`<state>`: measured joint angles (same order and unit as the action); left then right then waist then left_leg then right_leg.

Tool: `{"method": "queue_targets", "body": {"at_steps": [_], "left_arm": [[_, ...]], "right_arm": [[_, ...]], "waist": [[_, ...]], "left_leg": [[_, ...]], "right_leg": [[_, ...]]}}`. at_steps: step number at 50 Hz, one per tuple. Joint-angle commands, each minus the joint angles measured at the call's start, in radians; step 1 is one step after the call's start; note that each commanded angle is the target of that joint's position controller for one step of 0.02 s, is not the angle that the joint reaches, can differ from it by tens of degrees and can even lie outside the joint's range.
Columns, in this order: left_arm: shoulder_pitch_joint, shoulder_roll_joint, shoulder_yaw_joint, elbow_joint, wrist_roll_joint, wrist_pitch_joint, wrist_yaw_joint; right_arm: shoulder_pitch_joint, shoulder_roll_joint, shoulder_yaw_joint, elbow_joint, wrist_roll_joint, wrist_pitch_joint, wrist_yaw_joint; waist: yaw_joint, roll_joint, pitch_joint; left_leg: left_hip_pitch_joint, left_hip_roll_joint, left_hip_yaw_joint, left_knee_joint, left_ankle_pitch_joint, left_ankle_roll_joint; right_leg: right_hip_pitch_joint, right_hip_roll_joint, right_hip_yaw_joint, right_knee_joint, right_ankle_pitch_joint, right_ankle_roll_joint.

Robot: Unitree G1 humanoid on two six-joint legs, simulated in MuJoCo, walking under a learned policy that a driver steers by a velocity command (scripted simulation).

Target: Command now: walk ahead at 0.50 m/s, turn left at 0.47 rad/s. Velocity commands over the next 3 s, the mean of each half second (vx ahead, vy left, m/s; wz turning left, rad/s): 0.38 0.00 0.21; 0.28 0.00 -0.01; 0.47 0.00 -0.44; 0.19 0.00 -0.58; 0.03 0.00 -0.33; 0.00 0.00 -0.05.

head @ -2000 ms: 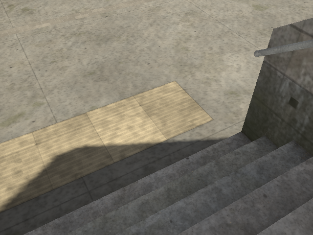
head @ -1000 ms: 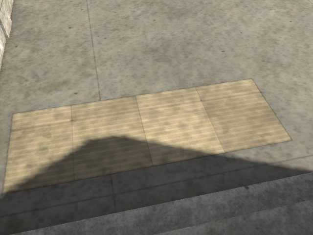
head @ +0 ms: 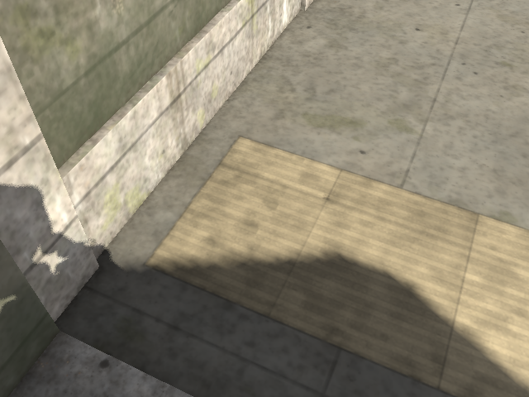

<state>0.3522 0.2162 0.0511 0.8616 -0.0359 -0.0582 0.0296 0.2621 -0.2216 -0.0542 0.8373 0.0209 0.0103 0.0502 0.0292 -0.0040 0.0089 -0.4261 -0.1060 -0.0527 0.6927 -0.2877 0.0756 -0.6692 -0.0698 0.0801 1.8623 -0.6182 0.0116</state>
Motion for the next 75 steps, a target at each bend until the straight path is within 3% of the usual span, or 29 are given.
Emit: {"method": "queue_targets", "body": {"at_steps": [1,3,5,8,15,17,19,20,21,24,25,27,30,33,40,42,44,47,53,61,63,64,65,66,67,69,70,71,75], "left_arm": [[-0.027,0.078,0.021,-0.133,0.011,0.027,0.035],[0.086,0.053,0.025,-0.094,0.051,0.034,0.033],[0.046,0.112,0.046,-0.113,0.016,0.028,0.004],[-0.098,0.081,0.036,-0.173,0.07,0.029,-0.018],[-0.159,0.072,0.021,-0.191,0.047,0.016,-0.069],[0.091,0.09,0.04,-0.093,0.028,0.016,-0.073],[0.508,0.096,0.065,0.065,0.046,0.022,-0.069],[0.488,0.072,0.021,0.102,0.049,0.007,-0.073],[0.412,0.049,0.002,0.084,0.056,0.005,-0.077],[0.223,0.098,-0.009,0.059,0.066,0.008,-0.07],[0.083,0.155,-0.011,0.059,0.08,0.025,-0.046],[0.078,0.076,-0.037,0.038,0.085,0.013,-0.021],[0.104,0.003,-0.064,0.072,0.037,0.026,0.035],[0.133,0.043,-0.046,0.113,0.031,0.029,0.018],[0.244,0.095,0.022,0.108,0.017,0.039,0.008],[0.149,0.071,0.022,0.07,0.016,0.031,0.005],[-0.035,0.051,0.026,-0.015,-0.007,0.0,0.008],[-0.051,0.045,0.04,-0.039,-0.016,0.018,0.006],[-0.174,0.039,0.05,-0.107,0.025,0.039,-0.064],[-0.368,0.035,0.015,-0.174,-0.012,0.049,-0.097],[-0.259,0.06,0.027,-0.121,-0.016,0.041,-0.096],[-0.054,0.09,0.05,-0.058,-0.013,0.048,-0.083],[0.121,0.173,0.083,0.005,0.018,0.044,-0.071],[0.223,0.251,0.08,0.068,0.044,0.03,-0.075],[0.248,0.278,0.076,0.055,0.028,0.022,-0.073],[0.234,0.291,0.084,0.031,0.016,0.038,-0.057],[0.101,0.187,0.055,-0.003,0.038,0.036,-0.046],[-0.022,0.202,0.044,-0.055,0.059,0.01,-0.047],[-0.191,0.148,0.029,-0.119,0.027,-0.011,-0.012]], "right_arm": [[-0.022,-0.06,0.015,-0.055,-0.019,-0.034,-0.032],[0.01,-0.138,-0.007,-0.016,-0.063,-0.047,-0.062],[0.08,-0.113,-0.01,0.011,-0.028,-0.064,-0.074],[0.122,-0.058,0.01,0.021,0.013,-0.065,-0.109],[0.189,-0.05,0.013,0.013,0.009,-0.022,-0.124],[0.087,-0.039,0.017,0.005,-0.003,-0.01,-0.137],[0.026,-0.019,0.013,0.042,0.005,-0.029,-0.115],[0.155,0.063,0.017,0.019,0.008,-0.049,-0.102],[0.24,0.066,0.029,0.008,0.025,-0.069,-0.09],[0.012,0.051,0.045,-0.052,0.048,-0.036,-0.121],[-0.018,0.09,0.067,-0.09,0.059,-0.011,-0.123],[-0.058,-0.022,0.029,-0.065,0.033,0.0,-0.136],[-0.095,0.077,0.051,-0.09,-0.032,0.006,-0.099],[-0.122,0.109,0.052,-0.084,0.001,0.01,-0.043],[-0.212,0.012,0.006,-0.055,0.017,-0.075,-0.015],[0.046,-0.032,-0.027,0.049,0.023,-0.083,-0.006],[0.267,-0.101,-0.047,0.115,-0.005,-0.086,-0.016],[0.094,-0.037,-0.02,0.09,-0.006,-0.1,-0.028],[0.091,-0.029,-0.002,0.127,-0.039,-0.115,-0.087],[0.177,-0.072,-0.02,0.109,0.011,-0.097,-0.1],[0.172,-0.102,-0.033,0.118,0.001,-0.077,-0.094],[0.111,-0.138,-0.046,0.129,-0.006,-0.073,-0.093],[0.112,-0.11,-0.044,0.132,-0.01,-0.091,-0.086],[0.156,-0.01,-0.027,0.098,-0.055,-0.114,-0.073],[0.236,-0.028,-0.006,0.053,-0.031,-0.147,-0.054],[0.081,-0.06,-0.002,-0.072,0.027,-0.174,-0.062],[-0.022,-0.054,-0.005,-0.075,0.031,-0.17,-0.087],[-0.005,-0.085,-0.013,-0.091,0.044,-0.162,-0.101],[-0.142,-0.074,-0.023,-0.136,-0.053,-0.119,-0.103]], "waist": [[0.059,-0.058,0.032],[0.09,0.028,-0.055],[0.063,0.08,-0.063],[0.015,0.068,-0.02],[-0.06,0.059,0.043],[0.058,0.147,0.015],[0.267,-0.052,-0.011],[0.124,-0.4,0.023],[0.016,-0.46,-0.084],[-0.028,0.032,-0.088],[-0.117,-0.03,-0.048],[-0.083,0.066,0.028],[-0.093,-0.062,-0.053],[-0.07,-0.18,-0.089],[0.027,-0.06,0.021],[-0.074,0.062,-0.092],[-0.159,0.266,-0.065],[-0.055,0.034,0.055],[-0.04,0.116,0.006],[-0.154,0.092,0.088],[-0.11,0.063,0.073],[0.013,0.087,-0.002],[0.099,-0.039,-0.099],[0.081,-0.312,-0.12],[0.069,-0.37,-0.277],[0.093,-0.247,-0.396],[0.07,-0.027,-0.303],[-0.013,-0.055,-0.256],[-0.07,-0.022,-0.034]], "left_leg": [[-0.028,0.38,-0.511,-0.235,0.078,0.255],[-0.126,0.3,-0.417,-0.165,0.377,0.238],[0.01,0.244,-0.368,-0.067,0.246,0.182],[-0.101,0.164,-0.295,-0.01,-0.041,0.177],[-0.036,0.128,-0.307,0.306,0.06,0.155],[-0.12,0.111,-0.261,0.476,0.279,0.108],[-0.355,-0.076,-0.15,1.106,0.101,0.001],[-0.706,-0.194,-0.152,1.515,-0.598,-0.059],[-0.783,-0.109,-0.198,1.555,-0.615,-0.09],[-0.733,0.042,-0.149,1.378,-0.368,-0.083],[-0.637,0.109,-0.164,1.279,-0.317,-0.104],[-0.611,0.078,-0.189,1.082,-0.082,-0.097],[-0.255,0.169,-0.067,0.389,0.403,-0.13],[-0.013,0.151,-0.011,0.336,0.402,-0.119],[-0.042,0.107,0.056,-0.022,0.17,-0.005],[0.367,0.144,-0.093,-0.064,0.268,0.1],[0.465,0.441,-0.624,-0.347,0.085,0.323],[0.166,0.436,-0.404,-0.301,-0.185,0.208],[-0.028,0.328,-0.066,-0.107,-0.174,0.066],[0.082,0.381,-0.014,0.14,-0.179,0.001],[0.105,0.397,0.016,0.297,-0.018,-0.025],[0.072,0.386,0.056,0.493,0.082,-0.042],[0.011,0.258,0.177,0.847,0.167,-0.071],[-0.458,0.164,0.197,1.362,-0.583,-0.12],[-0.658,0.197,0.046,1.427,-0.531,-0.112],[-0.802,0.195,-0.004,1.318,-0.363,-0.101],[-0.768,0.221,-0.011,1.192,-0.166,-0.075],[-0.711,0.233,-0.076,1.006,-0.039,-0.061],[-0.351,0.235,-0.041,0.348,0.118,-0.157]], "right_leg": [[-0.265,-0.041,0.054,-0.42,0.385,0.045],[-0.053,-0.028,0.028,-0.473,0.555,0.085],[-0.168,-0.047,0.103,-0.634,0.798,0.058],[-0.009,-0.002,0.078,-0.94,1.107,0.053],[0.082,0.056,0.012,-1.205,0.901,0.026],[0.392,0.04,-0.06,-1.31,0.914,0.014],[0.835,-0.046,-0.072,-1.543,1.208,-0.081],[0.989,-0.171,0.121,-1.221,1.825,-0.162],[1.041,-0.261,0.215,-1.154,2.056,-0.222],[0.711,-0.307,0.306,-1.299,1.514,-0.305],[0.508,-0.382,0.429,-1.392,1.308,-0.376],[0.383,-0.229,0.283,-1.356,1.165,-0.272],[0.323,-0.095,0.081,-1.397,1.126,-0.172],[0.322,-0.114,0.077,-1.397,1.023,-0.179],[0.575,-0.119,0.186,-1.272,0.751,-0.232],[0.265,0.027,0.059,-0.993,0.715,-0.164],[-0.17,0.15,0.02,-0.518,0.016,-0.105],[-0.156,0.026,0.098,-0.649,0.175,-0.103],[-0.036,0.046,0.076,-0.979,0.923,-0.067],[0.067,-0.011,-0.003,-1.361,0.988,-0.063],[0.216,-0.022,-0.053,-1.445,0.929,-0.086],[0.434,-0.033,-0.055,-1.53,0.97,-0.125],[0.689,0.034,-0.131,-1.561,1.1,-0.17],[1.058,-0.043,-0.039,-1.258,1.501,-0.208],[1.221,-0.137,0.123,-1.099,1.431,-0.293],[1.174,-0.255,0.479,-1.393,0.611,-0.409],[0.985,-0.262,0.576,-1.51,0.386,-0.358],[0.818,-0.319,0.688,-1.507,0.384,-0.384],[0.341,-0.106,0.332,-1.533,0.822,-0.302]]}}
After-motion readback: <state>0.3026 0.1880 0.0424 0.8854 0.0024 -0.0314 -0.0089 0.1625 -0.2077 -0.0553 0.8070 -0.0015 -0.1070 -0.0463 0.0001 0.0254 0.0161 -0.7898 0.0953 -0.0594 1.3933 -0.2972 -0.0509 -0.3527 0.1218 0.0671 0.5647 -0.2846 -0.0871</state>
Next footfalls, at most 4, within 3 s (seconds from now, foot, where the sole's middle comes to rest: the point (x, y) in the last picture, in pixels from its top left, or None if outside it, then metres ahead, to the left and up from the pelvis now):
0.38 right None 0.27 -0.18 -0.94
0.72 left None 0.39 0.08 -0.94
1.30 right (354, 386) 0.67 -0.25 -1.13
1.70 left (322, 300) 0.98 -0.16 -1.13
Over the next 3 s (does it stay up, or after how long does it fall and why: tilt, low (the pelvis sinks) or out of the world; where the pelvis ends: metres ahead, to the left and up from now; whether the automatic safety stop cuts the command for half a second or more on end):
stays up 0.82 -0.23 -0.36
